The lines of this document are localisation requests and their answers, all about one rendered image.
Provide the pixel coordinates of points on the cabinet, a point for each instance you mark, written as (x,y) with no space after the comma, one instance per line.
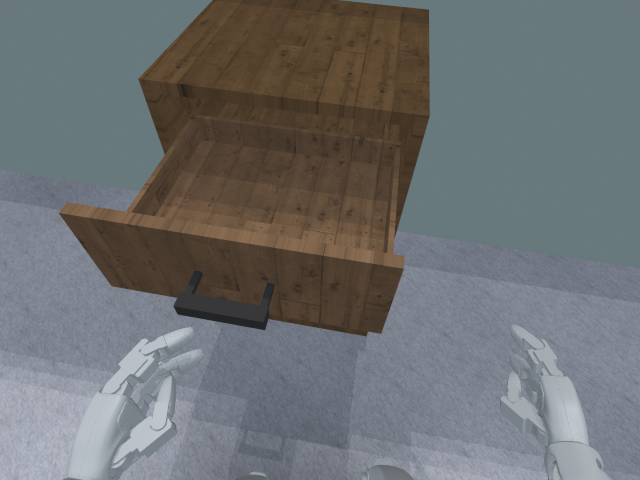
(335,66)

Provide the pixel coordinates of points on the drawer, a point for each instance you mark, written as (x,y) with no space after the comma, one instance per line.
(248,204)

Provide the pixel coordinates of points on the right robot forearm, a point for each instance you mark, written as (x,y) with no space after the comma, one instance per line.
(567,460)

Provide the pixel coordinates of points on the right robot hand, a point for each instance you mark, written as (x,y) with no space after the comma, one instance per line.
(554,394)

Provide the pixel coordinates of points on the left robot hand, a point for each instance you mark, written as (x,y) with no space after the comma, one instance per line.
(99,450)

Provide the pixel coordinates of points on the handle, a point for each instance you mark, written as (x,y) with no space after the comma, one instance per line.
(221,310)

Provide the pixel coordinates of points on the right robot shin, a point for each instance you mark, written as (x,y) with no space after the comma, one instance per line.
(382,462)

